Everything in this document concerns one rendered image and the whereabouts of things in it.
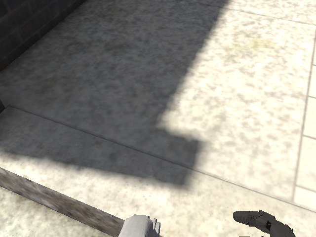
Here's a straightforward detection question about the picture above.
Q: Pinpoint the left robot thigh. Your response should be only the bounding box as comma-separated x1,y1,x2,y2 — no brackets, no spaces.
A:
118,214,161,237

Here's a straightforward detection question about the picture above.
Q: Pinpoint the robot right hand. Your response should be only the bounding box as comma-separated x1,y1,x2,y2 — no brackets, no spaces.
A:
233,210,295,237

